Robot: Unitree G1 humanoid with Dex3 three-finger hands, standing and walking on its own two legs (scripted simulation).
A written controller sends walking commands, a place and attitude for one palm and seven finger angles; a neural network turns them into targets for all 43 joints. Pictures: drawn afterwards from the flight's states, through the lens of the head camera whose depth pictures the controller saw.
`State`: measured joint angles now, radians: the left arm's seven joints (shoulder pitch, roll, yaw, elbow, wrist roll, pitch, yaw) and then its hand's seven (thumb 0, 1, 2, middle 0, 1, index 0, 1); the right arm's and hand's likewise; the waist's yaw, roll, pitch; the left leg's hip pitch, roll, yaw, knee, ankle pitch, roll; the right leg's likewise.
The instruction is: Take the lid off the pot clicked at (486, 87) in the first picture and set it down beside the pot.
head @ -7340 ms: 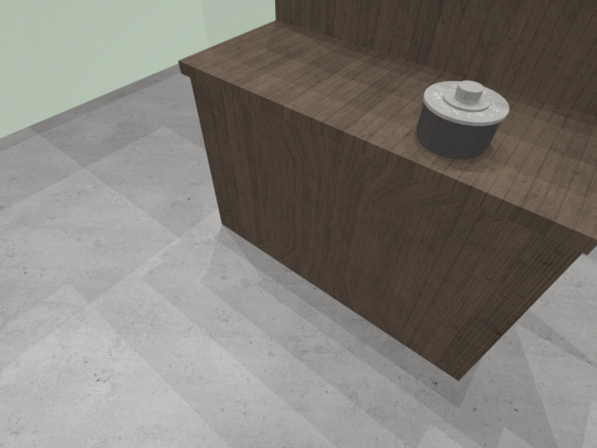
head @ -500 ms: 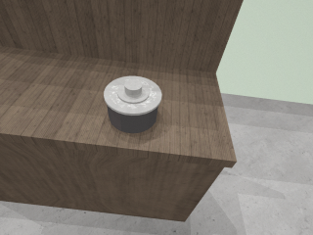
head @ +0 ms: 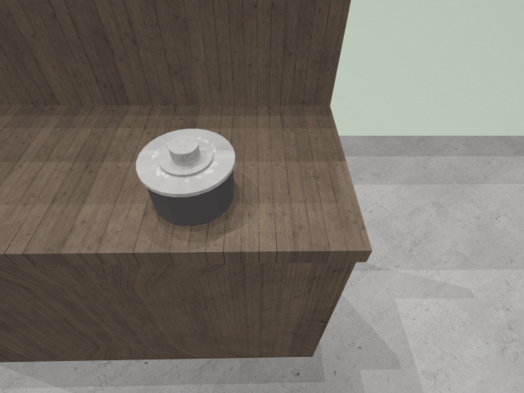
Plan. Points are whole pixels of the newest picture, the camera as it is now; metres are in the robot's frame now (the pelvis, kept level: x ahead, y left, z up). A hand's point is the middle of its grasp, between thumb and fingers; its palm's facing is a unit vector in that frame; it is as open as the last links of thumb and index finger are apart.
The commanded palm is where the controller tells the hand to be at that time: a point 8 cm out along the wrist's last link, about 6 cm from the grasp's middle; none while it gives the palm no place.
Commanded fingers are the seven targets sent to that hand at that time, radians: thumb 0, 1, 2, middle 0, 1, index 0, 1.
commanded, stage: come to a stop and stand still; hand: left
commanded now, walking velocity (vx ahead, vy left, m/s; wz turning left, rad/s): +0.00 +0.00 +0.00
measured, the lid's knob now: (184, 148) +0.48 +0.15 +0.12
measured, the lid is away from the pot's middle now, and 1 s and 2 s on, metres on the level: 0.00 0.00 0.00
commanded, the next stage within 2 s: look again from close up in 0.52 s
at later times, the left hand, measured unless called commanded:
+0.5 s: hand out of the picture -0.02 +0.12 -0.17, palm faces +0.05 -0.99 -0.14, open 7.4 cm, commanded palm none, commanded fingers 0.00 0.90 0.90 -0.20 -0.30 -0.20 -0.30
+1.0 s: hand out of the picture +0.05 +0.20 -0.18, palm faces +0.02 -0.97 -0.22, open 7.4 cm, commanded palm none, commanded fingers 0.00 0.90 0.90 -0.20 -0.30 -0.20 -0.30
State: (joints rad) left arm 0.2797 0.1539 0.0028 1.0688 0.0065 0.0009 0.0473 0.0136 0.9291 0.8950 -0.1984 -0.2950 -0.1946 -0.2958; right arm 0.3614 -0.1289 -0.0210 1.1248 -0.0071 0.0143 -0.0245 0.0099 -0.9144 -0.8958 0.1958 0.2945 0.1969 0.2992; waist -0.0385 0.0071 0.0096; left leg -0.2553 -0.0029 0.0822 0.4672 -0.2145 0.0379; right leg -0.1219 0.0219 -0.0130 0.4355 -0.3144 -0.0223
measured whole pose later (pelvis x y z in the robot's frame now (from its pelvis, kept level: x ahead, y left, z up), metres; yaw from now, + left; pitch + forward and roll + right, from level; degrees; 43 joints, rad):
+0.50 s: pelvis +0.02 -0.02 +0.00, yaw +0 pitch -1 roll +1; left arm 0.36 0.09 -0.02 1.13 0.01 -0.03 0.05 0.01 0.91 0.89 -0.20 -0.30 -0.20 -0.30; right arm 0.27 -0.14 -0.01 1.15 0.00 -0.01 -0.04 0.01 -0.93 -0.90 0.19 0.29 0.20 0.30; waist 0.01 -0.01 0.03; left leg -0.19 0.02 0.07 0.42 -0.22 0.00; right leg -0.05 0.05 -0.02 0.37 -0.31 -0.05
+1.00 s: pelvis +0.01 +0.02 -0.01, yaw +0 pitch +1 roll -1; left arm 0.28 0.18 0.00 1.01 0.01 -0.01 0.05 0.01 0.91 0.90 -0.20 -0.29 -0.19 -0.30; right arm 0.26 -0.17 0.00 1.03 -0.01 -0.01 -0.03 0.01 -0.94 -0.90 0.20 0.29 0.20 0.30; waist 0.00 0.00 0.02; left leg -0.30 -0.02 0.05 0.59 -0.30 0.06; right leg -0.15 0.01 -0.01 0.52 -0.38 0.00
